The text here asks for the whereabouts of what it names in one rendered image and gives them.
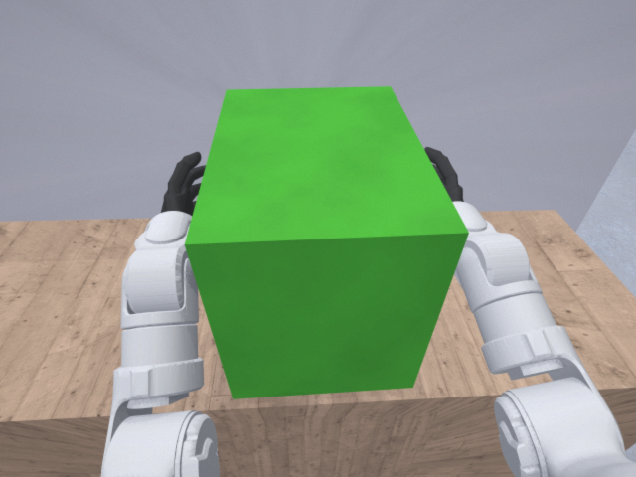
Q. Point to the robot left upper arm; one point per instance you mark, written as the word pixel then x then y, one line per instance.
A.
pixel 174 444

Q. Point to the left robot hand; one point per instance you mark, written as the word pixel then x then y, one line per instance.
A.
pixel 181 192

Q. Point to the robot right forearm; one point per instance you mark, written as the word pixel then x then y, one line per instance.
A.
pixel 520 334

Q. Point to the pedestal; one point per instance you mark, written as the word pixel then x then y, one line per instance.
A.
pixel 60 341

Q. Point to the robot right upper arm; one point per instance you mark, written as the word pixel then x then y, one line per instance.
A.
pixel 559 429

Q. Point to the right robot hand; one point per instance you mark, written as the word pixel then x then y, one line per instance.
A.
pixel 446 174

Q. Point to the carton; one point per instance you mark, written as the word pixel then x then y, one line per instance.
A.
pixel 323 242

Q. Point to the robot left forearm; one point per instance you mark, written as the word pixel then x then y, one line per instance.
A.
pixel 159 313

